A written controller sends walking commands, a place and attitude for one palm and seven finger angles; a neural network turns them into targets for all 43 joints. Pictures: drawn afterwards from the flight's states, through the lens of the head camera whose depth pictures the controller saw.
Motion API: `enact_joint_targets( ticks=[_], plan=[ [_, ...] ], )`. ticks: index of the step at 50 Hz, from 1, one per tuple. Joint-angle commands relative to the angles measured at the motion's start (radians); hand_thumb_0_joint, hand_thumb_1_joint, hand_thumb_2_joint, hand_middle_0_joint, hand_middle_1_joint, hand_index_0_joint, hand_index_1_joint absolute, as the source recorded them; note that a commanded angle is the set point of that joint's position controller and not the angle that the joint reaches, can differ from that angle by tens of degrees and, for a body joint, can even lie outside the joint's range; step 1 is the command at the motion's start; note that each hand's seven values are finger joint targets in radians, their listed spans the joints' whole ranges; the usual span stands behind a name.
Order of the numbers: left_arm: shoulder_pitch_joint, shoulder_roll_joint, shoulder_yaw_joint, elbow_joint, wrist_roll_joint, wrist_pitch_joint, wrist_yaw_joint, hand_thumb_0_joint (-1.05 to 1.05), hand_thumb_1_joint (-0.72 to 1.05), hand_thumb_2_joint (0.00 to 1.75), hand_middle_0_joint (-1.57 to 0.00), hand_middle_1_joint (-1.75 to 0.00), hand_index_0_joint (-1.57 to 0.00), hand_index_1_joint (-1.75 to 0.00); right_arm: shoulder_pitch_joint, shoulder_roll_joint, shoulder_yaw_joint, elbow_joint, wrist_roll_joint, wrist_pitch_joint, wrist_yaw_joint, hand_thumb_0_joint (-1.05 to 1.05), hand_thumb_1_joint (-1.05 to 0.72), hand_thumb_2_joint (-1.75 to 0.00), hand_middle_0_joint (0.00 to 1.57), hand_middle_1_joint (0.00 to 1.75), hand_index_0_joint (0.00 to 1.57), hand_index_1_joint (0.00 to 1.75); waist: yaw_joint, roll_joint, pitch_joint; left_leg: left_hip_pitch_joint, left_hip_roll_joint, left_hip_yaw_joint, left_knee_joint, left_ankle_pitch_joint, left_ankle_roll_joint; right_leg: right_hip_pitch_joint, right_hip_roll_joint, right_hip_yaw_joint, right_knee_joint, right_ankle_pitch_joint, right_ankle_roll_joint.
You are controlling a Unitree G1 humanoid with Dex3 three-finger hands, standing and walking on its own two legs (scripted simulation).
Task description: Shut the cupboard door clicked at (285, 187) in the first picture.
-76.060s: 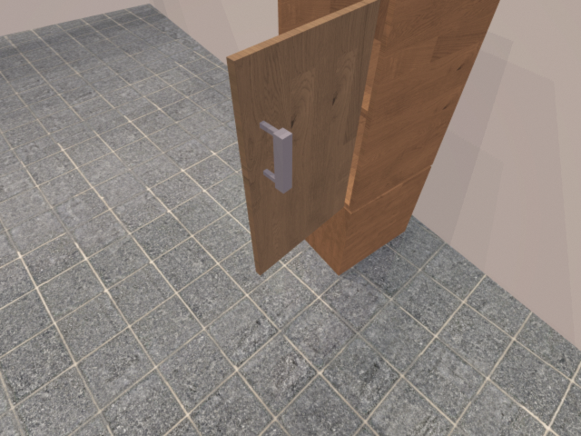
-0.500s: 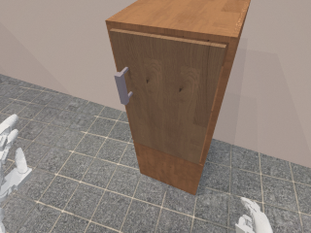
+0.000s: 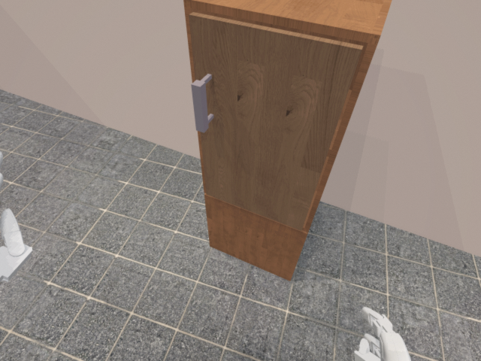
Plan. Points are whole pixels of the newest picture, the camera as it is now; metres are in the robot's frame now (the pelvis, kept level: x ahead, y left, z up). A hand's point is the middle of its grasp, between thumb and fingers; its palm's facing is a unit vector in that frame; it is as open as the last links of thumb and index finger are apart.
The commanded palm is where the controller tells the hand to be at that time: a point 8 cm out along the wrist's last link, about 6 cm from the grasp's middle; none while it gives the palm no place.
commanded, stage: step back with the hand held close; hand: left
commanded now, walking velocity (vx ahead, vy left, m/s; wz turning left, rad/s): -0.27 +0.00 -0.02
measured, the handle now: (204, 103) +0.66 +0.14 +0.07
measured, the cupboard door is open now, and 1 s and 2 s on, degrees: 0 0 0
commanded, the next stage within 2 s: stop stepping back and stand still in 0.72 s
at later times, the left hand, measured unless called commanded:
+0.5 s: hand (5, 306) +0.13 +0.25 +0.18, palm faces +0.37 -0.82 -0.43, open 7.4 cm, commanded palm +0.07 +0.30 +0.19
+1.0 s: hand out of the picture +0.04 +0.28 +0.18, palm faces +0.34 -0.82 -0.46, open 7.4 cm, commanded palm -0.01 +0.32 +0.19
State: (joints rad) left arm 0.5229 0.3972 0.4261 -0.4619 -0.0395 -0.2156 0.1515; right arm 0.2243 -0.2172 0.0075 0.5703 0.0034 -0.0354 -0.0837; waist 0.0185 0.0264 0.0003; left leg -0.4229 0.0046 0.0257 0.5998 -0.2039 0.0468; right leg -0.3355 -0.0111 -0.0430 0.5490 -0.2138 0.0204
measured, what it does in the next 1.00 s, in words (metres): walks backwards: right foot, then right foot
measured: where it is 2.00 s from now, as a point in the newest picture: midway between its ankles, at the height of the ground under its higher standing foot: outside the picture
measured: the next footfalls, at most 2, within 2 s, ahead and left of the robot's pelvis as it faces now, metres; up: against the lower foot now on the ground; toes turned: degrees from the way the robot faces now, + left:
right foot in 0.36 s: -0.06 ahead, -0.12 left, +0.00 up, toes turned +4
right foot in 0.98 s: -0.23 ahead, -0.09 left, +0.00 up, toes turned -3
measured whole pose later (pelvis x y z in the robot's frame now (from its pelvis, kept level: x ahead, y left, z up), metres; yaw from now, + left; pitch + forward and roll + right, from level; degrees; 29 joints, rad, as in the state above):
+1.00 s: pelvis -0.17 +0.03 +0.00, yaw -3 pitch +4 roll -3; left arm 0.60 0.48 0.45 -0.61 -0.08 -0.24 0.13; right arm 0.18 -0.17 0.02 0.60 -0.04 -0.11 -0.05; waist 0.01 -0.03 -0.04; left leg -0.55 0.01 0.05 0.40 -0.02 0.01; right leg -0.10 0.06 -0.01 0.39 -0.37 -0.05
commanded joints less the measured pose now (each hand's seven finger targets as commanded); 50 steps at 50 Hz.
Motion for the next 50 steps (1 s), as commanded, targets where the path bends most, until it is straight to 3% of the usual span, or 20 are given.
enact_joint_targets(
  ticks=[1, 3, 6, 9, 12, 16, 20, 22, 25, 28, 30, 32, 34, 35, 37, 38, 40, 45, 48, 50],
  plan=[
    [-0.073, 0.197, 0.102, -0.223, -0.005, -0.082, 0.032, 0.0, 0.9, 0.9, -0.2, -0.3, -0.2, -0.3, -0.078, -0.13, -0.058, -0.132, -0.006, -0.07, -0.008, 0.0, -0.9, -0.9, 0.2, 0.3, 0.2, 0.3, -0.028, -0.052, -0.058, -0.007, 0.038, -0.082, -0.061, -0.259, -0.015, -0.049, -0.117, 0.208, -0.229, -0.295, -0.074],
    [-0.072, 0.206, 0.103, -0.224, -0.006, -0.085, 0.041, 0.0, 0.9, 0.9, -0.2, -0.3, -0.2, -0.3, -0.075, -0.119, -0.053, -0.115, -0.009, -0.072, -0.009, 0.0, -0.9, -0.9, 0.2, 0.3, 0.2, 0.3, -0.032, -0.077, -0.064, 0.048, 0.029, -0.07, -0.03, -0.2, -0.026, -0.093, -0.14, 0.191, -0.247, -0.28, -0.082],
    [-0.074, 0.218, 0.113, -0.239, -0.008, -0.098, 0.047, 0.0, 0.9, 0.9, -0.2, -0.3, -0.2, -0.3, -0.086, -0.13, -0.053, -0.115, -0.006, -0.074, -0.013, 0.0, -0.9, -0.9, 0.2, 0.3, 0.2, 0.3, -0.034, 0.009, -0.051, 0.015, 0.06, -0.115, -0.128, -0.241, -0.013, -0.076, -0.079, 0.128, -0.199, -0.266, -0.052],
    [-0.053, 0.213, 0.149, -0.259, 0.006, -0.121, 0.038, 0.0, 0.9, 0.9, -0.2, -0.3, -0.2, -0.3, -0.111, -0.153, -0.058, -0.128, -0.005, -0.093, -0.021, 0.0, -0.9, -0.9, 0.2, 0.3, 0.2, 0.3, -0.02, 0.232, -0.078, -0.305, 0.228, -0.324, -0.457, -0.533, 0.059, 0.271, 0.082, 0.04, 0.153, -0.118, -0.003],
    [0.004, 0.239, 0.195, -0.232, 0.004, -0.136, 0.017, 0.0, 0.9, 0.9, -0.2, -0.3, -0.2, -0.3, -0.112, -0.149, -0.075, -0.128, -0.016, -0.112, -0.013, 0.0, -0.9, -0.9, 0.2, 0.3, 0.2, 0.3, -0.005, 0.185, -0.119, -0.296, 0.259, -0.336, -0.41, -0.471, 0.084, 0.301, 0.106, 0.071, 0.197, -0.068, -0.008],
    [0.022, 0.205, 0.162, -0.239, -0.017, -0.154, -0.004, 0.0, 0.9, 0.9, -0.2, -0.3, -0.2, -0.3, -0.103, -0.142, -0.069, -0.09, -0.025, -0.124, 0.002, 0.0, -0.9, -0.9, 0.2, 0.3, 0.2, 0.3, -0.016, 0.188, -0.1, -0.192, 0.212, -0.27, -0.362, -0.363, 0.045, 0.238, 0.089, 0.08, 0.008, -0.086, -0.03],
    [-0.058, 0.207, 0.101, -0.293, -0.037, -0.165, 0.002, 0.0, 0.9, 0.9, -0.2, -0.3, -0.2, -0.3, -0.078, -0.109, -0.068, -0.049, -0.011, -0.131, 0.0, 0.0, -0.9, -0.9, 0.2, 0.3, 0.2, 0.3, -0.035, 0.04, -0.313, 0.339, 0.127, -0.08, -0.122, 0.37, -0.021, 0.029, -0.001, 0.135, -0.115, 0.26, -0.004],
    [-0.027, 0.254, 0.136, -0.289, -0.041, -0.144, 0.004, 0.0, 0.9, 0.9, -0.2, -0.3, -0.2, -0.3, -0.11, -0.123, -0.078, -0.068, -0.003, -0.124, -0.003, 0.0, -0.9, -0.9, 0.2, 0.3, 0.2, 0.3, -0.027, 0.018, -0.33, 0.376, 0.131, -0.074, -0.132, 0.298, -0.016, 0.002, 0.02, 0.108, -0.109, 0.191, 0.029],
    [0.0, 0.261, 0.159, -0.268, -0.051, -0.137, 0.0, 0.0, 0.9, 0.9, -0.2, -0.3, -0.2, -0.3, -0.141, -0.115, -0.071, -0.101, -0.004, -0.103, -0.001, 0.0, -0.9, -0.9, 0.2, 0.3, 0.2, 0.3, -0.035, 0.067, -0.182, 0.199, 0.12, -0.1, -0.199, -0.077, -0.027, -0.035, 0.011, 0.126, -0.163, -0.101, -0.02],
    [0.02, 0.281, 0.17, -0.229, -0.045, -0.128, 0.014, 0.0, 0.9, 0.9, -0.2, -0.3, -0.2, -0.3, -0.124, -0.088, -0.067, -0.086, -0.016, -0.077, -0.002, 0.0, -0.9, -0.9, 0.2, 0.3, 0.2, 0.3, -0.04, -0.063, -0.082, 0.276, 0.016, -0.048, 0.109, -0.122, -0.091, -0.331, -0.166, 0.276, -0.356, -0.365, -0.132],
    [-0.016, 0.266, 0.15, -0.193, -0.026, -0.108, 0.024, 0.0, 0.9, 0.9, -0.2, -0.3, -0.2, -0.3, -0.124, -0.08, -0.058, -0.078, -0.02, -0.063, -0.002, 0.0, -0.9, -0.9, 0.2, 0.3, 0.2, 0.3, -0.042, -0.133, -0.025, 0.205, -0.003, -0.046, 0.222, -0.09, -0.084, -0.334, -0.22, 0.29, -0.343, -0.161, -0.154],
    [-0.093, 0.258, 0.121, -0.18, -0.02, -0.1, 0.018, 0.0, 0.9, 0.9, -0.2, -0.3, -0.2, -0.3, -0.128, -0.086, -0.049, -0.082, -0.021, -0.055, -0.01, 0.0, -0.9, -0.9, 0.2, 0.3, 0.2, 0.3, -0.05, -0.078, 0.046, 0.121, 0.014, -0.071, 0.069, -0.067, -0.075, -0.252, -0.164, 0.233, -0.273, -0.004, -0.115],
    [-0.104, 0.241, 0.102, -0.156, -0.016, -0.105, 0.009, 0.0, 0.9, 0.9, -0.2, -0.3, -0.2, -0.3, -0.123, -0.122, -0.052, -0.091, -0.01, -0.06, -0.022, 0.0, -0.9, -0.9, 0.2, 0.3, 0.2, 0.3, -0.036, 0.042, 0.044, 0.111, 0.08, -0.14, -0.194, 0.174, -0.039, -0.126, 0.01, 0.117, -0.153, 0.051, -0.031],
    [-0.109, 0.247, 0.099, -0.169, -0.028, -0.121, 0.002, 0.0, 0.9, 0.9, -0.2, -0.3, -0.2, -0.3, -0.12, -0.137, -0.06, -0.099, 0.006, -0.072, -0.022, 0.0, -0.9, -0.9, 0.2, 0.3, 0.2, 0.3, -0.03, 0.085, -0.013, 0.088, 0.146, -0.199, -0.289, 0.122, -0.014, -0.016, 0.073, 0.079, -0.088, 0.007, -0.01],
    [-0.081, 0.248, 0.136, -0.175, -0.028, -0.14, -0.012, 0.0, 0.9, 0.9, -0.2, -0.3, -0.2, -0.3, -0.14, -0.168, -0.072, -0.114, -0.018, -0.093, -0.021, 0.0, -0.9, -0.9, 0.2, 0.3, 0.2, 0.3, -0.012, 0.259, -0.098, -0.137, 0.3, -0.418, -0.538, -0.347, 0.05, 0.227, 0.141, 0.084, 0.173, -0.169, -0.008],
    [-0.068, 0.224, 0.139, -0.188, -0.021, -0.136, -0.016, 0.0, 0.9, 0.9, -0.2, -0.3, -0.2, -0.3, -0.13, -0.156, -0.073, -0.102, -0.026, -0.095, -0.015, 0.0, -0.9, -0.9, 0.2, 0.3, 0.2, 0.3, -0.01, 0.23, -0.14, -0.181, 0.333, -0.431, -0.551, -0.451, 0.068, 0.261, 0.128, 0.106, 0.279, -0.187, -0.016],
    [-0.056, 0.207, 0.118, -0.27, -0.024, -0.13, -0.02, 0.0, 0.9, 0.9, -0.2, -0.3, -0.2, -0.3, -0.134, -0.138, -0.076, -0.107, -0.023, -0.105, 0.002, 0.0, -0.9, -0.9, 0.2, 0.3, 0.2, 0.3, -0.001, 0.165, -0.19, -0.08, 0.281, -0.317, -0.489, -0.349, 0.053, 0.207, 0.121, 0.078, 0.256, -0.241, -0.031],
    [0.054, 0.229, 0.129, -0.349, -0.051, -0.097, -0.004, 0.0, 0.9, 0.9, -0.2, -0.3, -0.2, -0.3, -0.077, -0.115, -0.062, -0.089, -0.027, -0.131, 0.019, 0.0, -0.9, -0.9, 0.2, 0.3, 0.2, 0.3, -0.012, 0.24, -0.238, 0.139, 0.147, -0.158, -0.452, -0.29, -0.09, 0.21, 0.131, -0.023, -0.145, -0.27, -0.058],
    [0.054, 0.279, 0.181, -0.35, -0.051, -0.073, 0.009, 0.0, 0.9, 0.9, -0.2, -0.3, -0.2, -0.3, -0.05, -0.103, -0.051, -0.074, -0.036, -0.106, 0.015, 0.0, -0.9, -0.9, 0.2, 0.3, 0.2, 0.3, -0.031, 0.066, -0.213, 0.299, 0.03, -0.016, -0.111, -0.065, -0.099, 0.021, -0.056, 0.102, -0.329, -0.196, -0.129],
    [-0.015, 0.277, 0.182, -0.276, -0.059, -0.048, 0.024, 0.0, 0.9, 0.9, -0.2, -0.3, -0.2, -0.3, -0.059, -0.102, -0.041, -0.054, -0.035, -0.105, 0.003, 0.0, -0.9, -0.9, 0.2, 0.3, 0.2, 0.3, -0.038, -0.021, -0.203, 0.369, 0.04, -0.044, 0.014, -0.015, -0.084, -0.109, -0.142, 0.127, -0.316, -0.21, -0.152]
  ],
)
